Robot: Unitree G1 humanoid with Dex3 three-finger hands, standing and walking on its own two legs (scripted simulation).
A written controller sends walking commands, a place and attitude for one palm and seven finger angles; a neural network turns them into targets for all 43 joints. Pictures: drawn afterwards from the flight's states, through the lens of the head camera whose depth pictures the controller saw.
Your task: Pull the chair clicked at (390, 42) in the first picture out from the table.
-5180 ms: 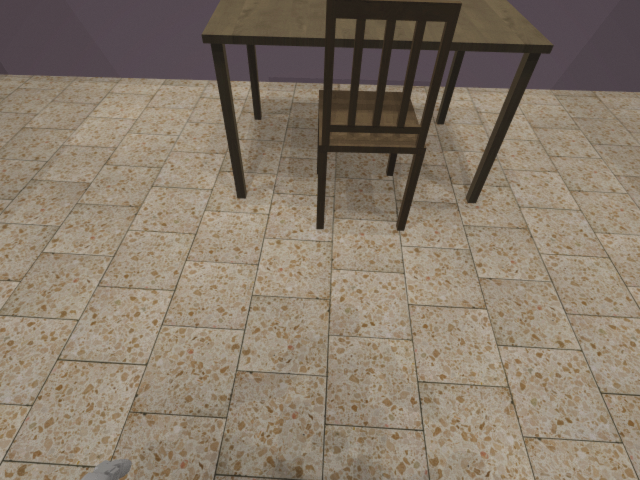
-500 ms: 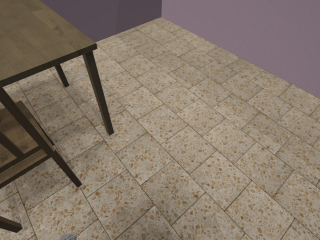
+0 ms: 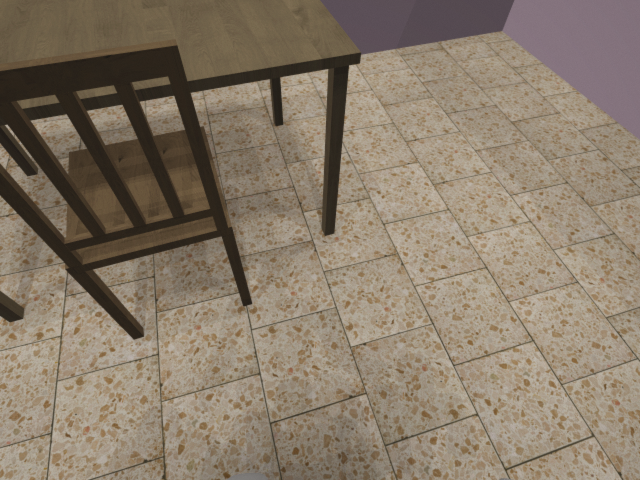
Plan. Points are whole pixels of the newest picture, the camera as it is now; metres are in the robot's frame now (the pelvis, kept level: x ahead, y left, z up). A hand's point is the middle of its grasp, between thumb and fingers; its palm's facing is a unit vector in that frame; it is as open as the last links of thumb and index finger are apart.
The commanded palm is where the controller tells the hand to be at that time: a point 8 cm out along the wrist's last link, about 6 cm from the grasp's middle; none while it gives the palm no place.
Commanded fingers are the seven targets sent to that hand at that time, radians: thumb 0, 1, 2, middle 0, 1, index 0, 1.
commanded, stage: turn to face it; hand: left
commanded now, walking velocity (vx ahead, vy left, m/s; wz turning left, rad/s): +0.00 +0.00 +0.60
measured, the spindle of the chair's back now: (108, 168) +0.62 +0.46 -0.07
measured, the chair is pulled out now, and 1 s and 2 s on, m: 0.00 0.00 0.00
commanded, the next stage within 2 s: take the last steps up to it in 0.60 s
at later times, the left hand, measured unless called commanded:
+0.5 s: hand out of the picture +0.09 +0.22 -0.14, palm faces +0.21 -0.93 -0.29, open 7.4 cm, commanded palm none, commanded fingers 0.00 0.90 0.90 -0.20 -0.30 -0.20 -0.30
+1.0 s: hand out of the picture -0.08 +0.22 -0.17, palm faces +0.38 -0.91 -0.19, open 7.4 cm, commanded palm none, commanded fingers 0.00 0.90 0.90 -0.20 -0.30 -0.20 -0.30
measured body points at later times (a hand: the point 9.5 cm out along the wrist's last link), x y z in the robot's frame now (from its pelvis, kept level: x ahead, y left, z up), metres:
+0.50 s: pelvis +0.01 -0.01 +0.00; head +0.04 -0.02 +0.45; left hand +0.08 +0.27 -0.12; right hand +0.12 -0.24 -0.15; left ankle -0.01 +0.12 -0.72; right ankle +0.03 -0.11 -0.73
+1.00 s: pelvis +0.01 +0.04 +0.01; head +0.00 +0.07 +0.46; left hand -0.10 +0.27 -0.16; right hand +0.14 -0.17 -0.12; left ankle -0.06 +0.11 -0.73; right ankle +0.04 -0.09 -0.67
